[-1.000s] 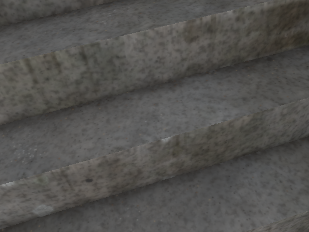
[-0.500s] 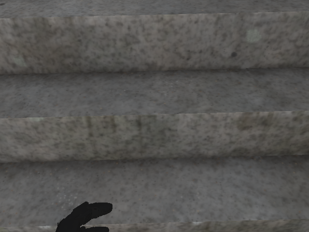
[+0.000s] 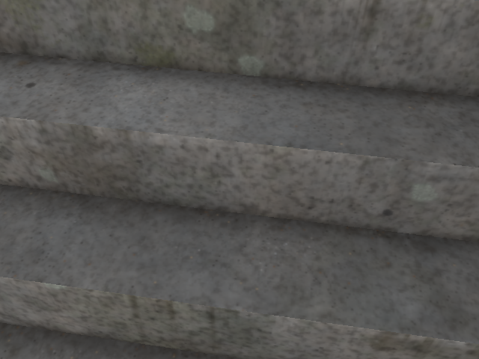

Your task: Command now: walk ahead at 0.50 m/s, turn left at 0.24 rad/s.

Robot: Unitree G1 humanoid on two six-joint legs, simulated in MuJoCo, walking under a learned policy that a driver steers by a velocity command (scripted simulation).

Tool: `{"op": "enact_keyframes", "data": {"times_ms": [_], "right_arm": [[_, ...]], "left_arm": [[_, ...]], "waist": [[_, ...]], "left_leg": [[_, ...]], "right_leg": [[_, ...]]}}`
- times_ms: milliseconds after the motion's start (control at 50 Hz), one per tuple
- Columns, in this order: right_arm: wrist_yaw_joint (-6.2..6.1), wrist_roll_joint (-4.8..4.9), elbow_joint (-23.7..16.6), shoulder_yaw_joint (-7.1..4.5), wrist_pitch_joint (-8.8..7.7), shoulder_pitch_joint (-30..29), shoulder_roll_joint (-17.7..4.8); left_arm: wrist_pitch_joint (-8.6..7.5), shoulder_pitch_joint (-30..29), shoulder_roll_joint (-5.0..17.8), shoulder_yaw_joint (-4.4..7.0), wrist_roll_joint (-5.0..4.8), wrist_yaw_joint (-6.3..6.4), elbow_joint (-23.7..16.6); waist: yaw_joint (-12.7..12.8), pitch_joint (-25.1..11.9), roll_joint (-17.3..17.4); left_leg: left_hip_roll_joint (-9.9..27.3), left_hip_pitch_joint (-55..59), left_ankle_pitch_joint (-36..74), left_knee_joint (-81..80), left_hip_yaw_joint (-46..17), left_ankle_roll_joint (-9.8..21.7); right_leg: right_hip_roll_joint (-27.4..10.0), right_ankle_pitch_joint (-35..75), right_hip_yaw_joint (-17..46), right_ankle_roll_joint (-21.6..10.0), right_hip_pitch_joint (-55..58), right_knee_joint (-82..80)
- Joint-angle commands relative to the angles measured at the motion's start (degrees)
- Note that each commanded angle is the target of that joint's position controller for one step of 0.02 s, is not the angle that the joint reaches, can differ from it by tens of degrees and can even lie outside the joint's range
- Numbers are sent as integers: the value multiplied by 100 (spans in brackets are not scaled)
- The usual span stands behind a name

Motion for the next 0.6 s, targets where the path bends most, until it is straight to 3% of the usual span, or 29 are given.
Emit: {"op": "enact_keyframes", "data": {"times_ms": [20, 40, 60, 100, 120, 140, 160, 180, 200, 220, 240, 260, 280, 300, 320, 340, 360, 380, 400, 420, 440, 460, 480, 500, 520, 540, 560, 580, 600], "right_arm": [[-112, 128, -552, 451, 151, 160, 751], [-150, 176, -652, 414, 218, -83, 474], [-215, 196, -703, 391, 285, -504, 570], [-250, 258, -853, 410, 299, -1056, 505], [-277, 245, -914, 440, 274, -1373, 618], [-266, 209, -1069, 484, 249, -1633, 630], [-230, 194, -1235, 532, 214, -2060, 671], [-178, 134, -1453, 585, 200, -2440, 653], [-141, 110, -1708, 657, 254, -2761, 770], [-84, 91, -1826, 668, 321, -2957, 798], [56, 125, -1913, 835, 438, -2966, 965], [87, 155, -1717, 864, 474, -2563, 1158], [102, 292, -1302, 705, 422, -1986, 846], [13, 310, -1040, 527, 493, -921, 637], [-84, 242, -808, 397, 565, 55, 265], [-100, 137, -649, 195, 576, 660, -248], [-224, -71, -352, 3, 547, 1062, -786], [-275, -1, -459, -254, 690, 890, -1242], [-176, 88, -428, -249, 599, -10, -1272], [-103, 119, -91, -201, 471, -459, -1015], [-114, 219, 407, -94, 344, -463, -559], [-61, 197, 926, 125, 228, -345, 106], [-46, 124, 1216, 245, 166, -217, 508], [-34, 83, 1371, 269, 85, 84, 495], [-27, 91, 1548, 278, 2, 262, 480], [-4, 128, 1628, 291, -92, 330, 352], [13, 107, 1881, 271, -191, 764, 268], [51, 156, 1937, 291, -270, 884, 138], [78, 180, 2079, 276, -342, 1095, 30]], "left_arm": [[-384, -47, -527, -220, 8, -163, 361], [-507, -95, -320, -198, -46, -227, 255], [-599, 324, -53, -121, -83, -255, 476], [-694, 608, 139, -116, -195, -245, 544], [-745, 964, 185, -97, -136, -253, 685], [-727, 1099, 323, -64, -64, -279, 721], [-688, 1365, 272, -65, 2, -231, 781], [-654, 1479, 220, -66, -5, -211, 822], [-602, 1717, 132, -70, -82, -152, 905], [-580, 1974, 146, -66, -80, -46, 983], [-533, 1989, 286, -18, -268, 14, 919], [-494, 1783, 152, -75, -254, 32, 860], [-569, 1556, 368, -99, -370, -22, 603], [-722, 1662, 905, 22, -261, -73, 518], [-853, 1609, 1340, 148, -375, -221, 472], [-981, 1395, 1437, 226, -463, -369, 263], [-1010, 1267, 864, 134, -585, -570, -129], [-964, 454, 746, 242, -317, -629, -459], [-859, 303, -201, 115, -26, -509, -930], [-730, 49, -544, 19, 24, -347, -1296], [-607, -240, -648, -79, 110, -264, -1486], [-541, -19, -905, -255, 176, -270, -1594], [-449, 320, -1024, -362, 118, -269, -1436], [-369, 368, -1195, -464, 50, -219, -1461], [-323, 325, -1185, -504, -49, -199, -1459], [-281, 42, -1214, -559, -86, -194, -1549], [-212, -313, -1263, -558, -150, -117, -1506], [-165, -533, -1243, -586, -183, -32, -1598], [-134, -795, -1280, -612, -244, 56, -1675]], "waist": [[-505, 1202, -141], [-526, 1306, -40], [-359, 1214, -418], [-235, 1229, -216], [-64, 1175, -389], [-11, 1176, -347], [205, 1144, -279], [260, 1206, -196], [365, 947, -362], [510, 761, -557], [671, 402, -933], [559, 175, -1080], [324, -341, -858], [-37, -1146, -1398], [-503, -1933, -1774], [-822, -2410, -1762], [-789, -2563, -468], [-1078, -2654, 464], [-606, -2355, 293], [-75, -1746, -59], [120, -470, -262], [558, 204, -262], [763, 470, -338], [776, 570, -239], [758, 779, -219], [729, 1002, -231], [484, 985, -85], [491, 903, -165], [400, 915, 62]], "left_leg": [[394, -1845, -484, 814, -446, -30], [440, -1561, -323, 27, -286, -82], [310, -2106, -486, 1267, -132, -21], [484, -2738, -846, 1179, 94, 43], [512, -3366, -1212, 1790, 195, 127], [656, -3754, -1629, 1482, 193, 182], [821, -3991, -1889, 1275, 569, 128], [1151, -3886, -1972, 187, 996, 67], [1382, -3388, -1899, -424, 1361, 85], [1538, -3274, -1815, -720, 1524, 84], [1581, -1791, -2072, -2230, 1978, 199], [1479, -254, -1902, -3029, 2121, 278], [861, 1532, -2051, -3870, 2561, 221], [512, 2433, -2216, -4025, 2593, 162], [252, 3230, -2439, -4703, 2264, 217], [397, 3984, -2470, -5609, 1293, 290], [1908, 5031, -3488, -7051, -1963, 938], [2513, 4541, -4728, -9645, -4344, 999], [2790, 4151, -4577, -9916, -4436, 682], [2758, 3667, -4595, -9642, -3667, 382], [2510, 2781, -4137, -9100, -2661, 236], [2251, 2230, -3364, -8944, -1671, 132], [2127, 1953, -2692, -8925, -966, 23], [2147, 2116, -1702, -9097, -495, -3], [2182, 2157, -1217, -9337, -195, 20], [2117, 2044, -941, -9619, 181, -55], [2189, 2370, -601, -9818, 206, 140], [2179, 2569, -684, -10073, 353, 119], [2296, 2987, -658, -10294, 253, 173]], "right_leg": [[-1329, 649, 2259, -772, 226, -4076], [-1278, 1007, 1906, -827, -24, -4323], [-1536, 1030, 2024, -1135, 438, -4593], [-1447, 745, 1600, -1021, 1120, -5010], [-1516, 790, 1658, -1095, 1734, -5096], [-1492, 627, 1462, -989, 2263, -5157], [-1494, 691, 1339, -957, 2651, -5347], [-1337, 653, 1106, -840, 2733, -5632], [-1281, 1011, 1051, -839, 2757, -5977], [-1299, 1328, 1066, -936, 3144, -6221], [-1134, 2604, 647, -1101, 2921, -6948], [-1044, 3390, 322, -1172, 2461, -6896], [-1025, 7491, 110, -1269, 2242, -6101], [-1402, 10247, 235, -1193, 2869, -5002], [-1598, 11713, 329, -1034, 3442, -3664], [-1418, 10774, 604, -810, 3275, -2240], [-515, 8638, 968, -466, 909, -56], [605, 3065, 1450, -262, 37, 3225], [692, 2808, 2558, -32, -985, 5940], [448, 3290, 2376, -137, -1579, 6489], [375, 3499, 2035, -370, -2250, 6601], [372, 3403, 2034, -502, -2580, 6704], [392, 3259, 2079, -539, -2650, 6659], [393, 2972, 2029, -537, -2973, 6890], [372, 2682, 2080, -493, -3281, 6758], [338, 2614, 1962, -452, -3366, 6094], [597, 2470, 1665, -522, -3896, 7142], [576, 2284, 1610, -553, -4134, 7239], [634, 1738, 1575, -654, -4787, 8182]]}}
